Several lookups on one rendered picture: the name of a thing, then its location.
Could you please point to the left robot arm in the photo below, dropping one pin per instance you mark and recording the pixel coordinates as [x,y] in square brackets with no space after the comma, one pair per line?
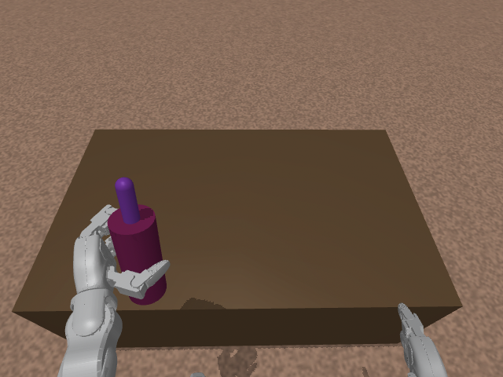
[92,332]

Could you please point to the right robot hand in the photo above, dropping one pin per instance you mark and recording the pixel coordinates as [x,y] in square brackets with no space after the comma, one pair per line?
[420,353]

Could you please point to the bottle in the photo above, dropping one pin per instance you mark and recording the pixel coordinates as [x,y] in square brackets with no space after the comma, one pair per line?
[135,237]

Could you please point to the left robot hand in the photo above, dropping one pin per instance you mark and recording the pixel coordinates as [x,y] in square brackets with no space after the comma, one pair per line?
[94,265]

